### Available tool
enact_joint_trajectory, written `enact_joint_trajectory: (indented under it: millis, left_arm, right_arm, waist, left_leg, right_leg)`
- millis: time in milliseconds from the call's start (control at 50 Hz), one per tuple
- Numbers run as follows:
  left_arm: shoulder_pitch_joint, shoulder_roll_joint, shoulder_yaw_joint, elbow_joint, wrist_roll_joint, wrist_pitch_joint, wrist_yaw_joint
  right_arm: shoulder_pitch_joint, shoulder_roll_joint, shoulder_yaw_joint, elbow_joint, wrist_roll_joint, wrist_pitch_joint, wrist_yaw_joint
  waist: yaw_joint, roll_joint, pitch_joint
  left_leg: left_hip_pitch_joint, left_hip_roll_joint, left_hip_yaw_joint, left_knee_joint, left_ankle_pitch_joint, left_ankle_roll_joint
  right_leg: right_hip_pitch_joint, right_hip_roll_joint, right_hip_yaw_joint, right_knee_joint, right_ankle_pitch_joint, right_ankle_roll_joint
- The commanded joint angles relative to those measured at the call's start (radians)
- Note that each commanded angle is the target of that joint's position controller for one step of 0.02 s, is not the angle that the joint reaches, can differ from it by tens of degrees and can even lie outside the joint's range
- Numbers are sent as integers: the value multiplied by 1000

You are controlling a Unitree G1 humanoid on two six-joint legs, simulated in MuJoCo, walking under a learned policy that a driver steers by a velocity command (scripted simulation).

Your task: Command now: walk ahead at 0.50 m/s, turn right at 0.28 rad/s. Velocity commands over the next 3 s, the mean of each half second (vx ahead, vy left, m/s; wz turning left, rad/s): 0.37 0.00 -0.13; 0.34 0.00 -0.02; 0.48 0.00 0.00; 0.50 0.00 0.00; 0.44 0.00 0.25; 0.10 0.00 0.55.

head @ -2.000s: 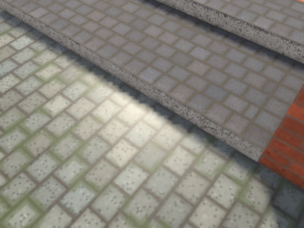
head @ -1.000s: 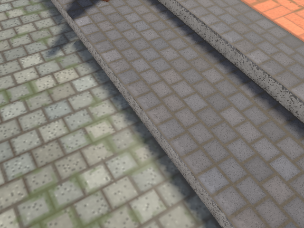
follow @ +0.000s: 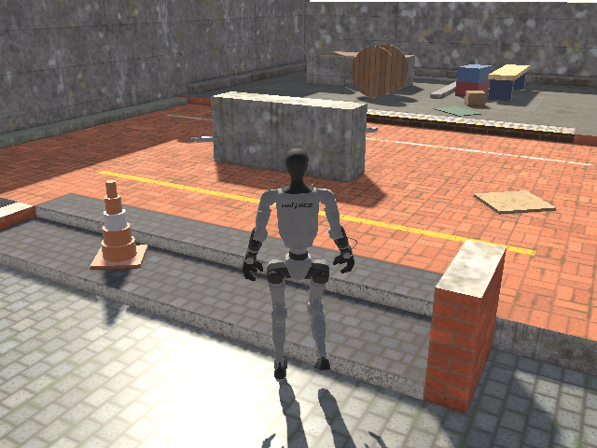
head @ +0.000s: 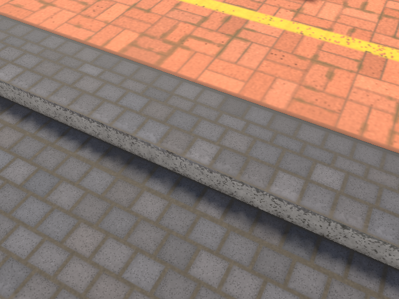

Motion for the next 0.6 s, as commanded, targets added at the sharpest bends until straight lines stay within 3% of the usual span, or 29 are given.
enact_joint_trajectory:
  millis: [20, 60, 80, 120, 160, 180, 200, 220, 240, 260, 300, 320, 340, 360, 380, 400, 420, 440, 460, 480, 500, 540, 560, 580, 600]
  left_arm:
    - [-63, 0, -3, -104, -1, -26, -23]
    - [-85, -83, -36, -127, -24, -27, -36]
    - [-103, -113, -53, -149, -26, -22, -36]
    - [-148, -153, -86, -199, -14, -16, -41]
    - [-241, -148, -113, -284, 9, -24, -46]
    - [-267, -111, -115, -299, 26, -26, -44]
    - [-296, -106, -114, -316, 44, -32, -34]
    - [-299, -87, -109, -307, 46, -34, -26]
    - [-340, -96, -113, -313, 43, -37, -19]
    - [-347, -108, -116, -310, 31, -38, -14]
    - [-295, -74, -90, -282, 3, -48, -24]
    - [-231, -42, -74, -261, -7, -51, -31]
    - [-138, 7, -54, -240, -3, -56, -38]
    - [-11, 84, -28, -197, 11, -56, -39]
    - [127, 184, 5, -122, 62, -39, -41]
    - [135, 130, -7, -101, 90, -27, -24]
    - [10, 88, -18, -97, 52, -30, -28]
    - [-77, 46, -26, -79, 18, -35, -37]
    - [-147, 6, -30, -54, 12, -48, -46]
    - [-182, -20, -29, -30, 21, -62, -50]
    - [-190, -39, -28, -4, 24, -68, -51]
    - [-119, -44, -23, 57, 27, -80, -42]
    - [-79, -31, -17, 81, 32, -81, -36]
    - [-53, 8, -5, 91, 34, -78, -30]
    - [-47, 23, 3, 95, 30, -67, -20]
  right_arm:
    - [193, -42, -2, 58, -13, 17, -9]
    - [275, 18, 20, 121, -11, 29, -10]
    - [303, 24, 27, 143, -7, 33, -12]
    - [297, 30, 39, 171, -5, 45, -19]
    - [201, 12, 51, 154, -3, 51, -30]
    - [176, -22, 52, 136, -7, 44, -41]
    - [190, -51, 49, 141, 6, 29, -51]
    - [208, -72, 41, 148, 19, 16, -55]
    - [272, -98, 29, 177, 40, 11, -58]
    - [306, -110, 25, 194, 50, 18, -60]
    - [383, -133, 25, 216, 26, 44, -60]
    - [373, -129, 27, 214, 20, 59, -60]
    - [331, -118, 30, 201, 14, 63, -56]
    - [315, -110, 27, 169, 2, 49, -60]
    - [429, 26, 54, 153, -6, 26, -37]
    - [448, -20, 26, 215, -21, 6, 2]
    - [339, -31, 10, 171, 19, 10, 19]
    - [221, -1, 23, 116, 26, 30, 5]
    - [163, -3, 20, 90, 26, 51, -18]
    - [165, -20, 12, 76, 28, 67, -37]
    - [184, -20, 10, 76, 32, 76, -46]
    - [179, -23, 6, 59, 28, 61, -48]
    - [164, -25, 4, 58, 27, 55, -45]
    - [159, -24, 7, 60, 23, 53, -43]
    - [95, -9, 15, 35, 15, 54, -41]
  waist:
    - [-42, 134, 75]
    - [-43, 167, 62]
    - [-30, 158, 71]
    - [14, 112, 101]
    - [64, 99, 134]
    - [67, 89, 113]
    - [63, 118, 58]
    - [49, 110, 22]
    - [10, 130, 3]
    - [0, 154, -1]
    - [23, 244, -71]
    - [65, 287, -106]
    - [128, 313, -156]
    - [165, 247, -263]
    - [127, -275, -449]
    - [121, -238, -497]
    - [85, -132, -300]
    - [50, -53, -115]
    - [12, 8, 1]
    - [-24, 15, 21]
    - [-43, -13, 23]
    - [-47, -46, 6]
    - [-39, -48, -7]
    - [-34, -41, -24]
    - [-28, -40, -27]
  left_leg:
    - [269, 282, -399, -266, -242, 179]
    - [276, 300, -374, -251, -183, 202]
    - [267, 319, -362, -239, -171, 199]
    - [170, 326, -300, -231, -175, 165]
    - [-69, 251, -176, -301, -201, 133]
    - [-174, 210, -131, -361, -161, 154]
    - [-184, 224, -159, -427, -80, 176]
    - [-152, 229, -129, -475, 54, 176]
    - [-52, 246, -109, -487, 197, 168]
    - [58, 246, -74, -451, 409, 152]
    - [326, 275, -55, -263, 1119, 125]
    - [433, 298, -63, -164, 1369, 101]
    - [477, 280, -44, -20, 1459, 73]
    - [317, 239, -46, 181, 1251, 51]
    - [-49, 7, -35, 622, 209, -35]
    - [-142, -89, -230, 1001, -217, -64]
    - [-259, -64, -260, 1160, -264, -66]
    - [-353, -17, -159, 1178, -277, -42]
    - [-367, 30, -113, 1130, -253, -25]
    - [-294, 65, -112, 1050, -204, -7]
    - [-245, 63, -114, 998, -162, 1]
    - [-264, 71, -128, 848, -48, 7]
    - [-283, 76, -119, 796, -9, 6]
    - [-307, 80, -81, 715, 10, -5]
    - [-312, 103, -68, 603, -17, -25]
  right_leg:
    - [-511, -73, -29, 384, 34, -13]
    - [-694, -49, -34, 687, 1, -46]
    - [-802, -50, -7, 781, -1, -57]
    - [-919, -61, 33, 809, 56, -58]
    - [-804, -106, -18, 498, 174, -26]
    - [-667, -120, -123, 307, 240, 5]
    - [-533, -158, -164, 218, 295, 21]
    - [-400, -174, -200, 82, 319, 24]
    - [-328, -180, -222, -59, 285, 16]
    - [-271, -159, -247, -206, 206, 1]
    - [-211, -48, -317, -333, 68, -48]
    - [-164, -18, -301, -438, 92, -79]
    - [-57, -18, -242, -607, 209, -117]
    - [212, -120, -10, -654, 502, -174]
    - [543, -465, 527, -953, 808, -412]
    - [495, -492, 808, -1108, 797, -449]
    - [332, -493, 609, -1073, 657, -390]
    - [194, -437, 443, -1059, 504, -309]
    - [69, -371, 268, -1080, 430, -234]
    - [0, -308, 151, -1118, 387, -184]
    - [-11, -265, 71, -1147, 397, -168]
    - [87, -235, -10, -1192, 454, -187]
    - [129, -235, -15, -1222, 416, -202]
    - [173, -227, -24, -1252, 354, -226]
    - [196, -248, -2, -1291, 290, -235]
